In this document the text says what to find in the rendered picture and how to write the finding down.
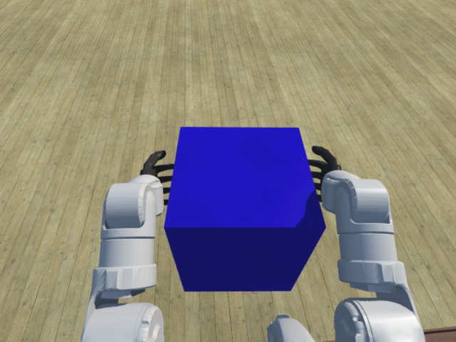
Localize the carton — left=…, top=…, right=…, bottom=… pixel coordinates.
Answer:
left=164, top=127, right=326, bottom=291

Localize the robot right shin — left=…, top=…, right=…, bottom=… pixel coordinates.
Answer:
left=276, top=313, right=289, bottom=320

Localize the right robot forearm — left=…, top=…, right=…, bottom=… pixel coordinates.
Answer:
left=321, top=170, right=426, bottom=342

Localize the robot right thigh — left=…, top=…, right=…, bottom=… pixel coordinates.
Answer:
left=267, top=318, right=315, bottom=342

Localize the left robot forearm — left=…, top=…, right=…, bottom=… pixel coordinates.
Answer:
left=80, top=175, right=165, bottom=342

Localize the robot right upper arm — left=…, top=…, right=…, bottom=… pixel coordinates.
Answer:
left=334, top=298, right=425, bottom=342

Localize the robot right hand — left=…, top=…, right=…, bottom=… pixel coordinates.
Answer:
left=308, top=146, right=341, bottom=202

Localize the robot left upper arm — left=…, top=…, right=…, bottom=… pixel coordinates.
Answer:
left=82, top=302, right=165, bottom=342

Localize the robot left hand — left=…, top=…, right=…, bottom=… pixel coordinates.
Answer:
left=140, top=150, right=175, bottom=205

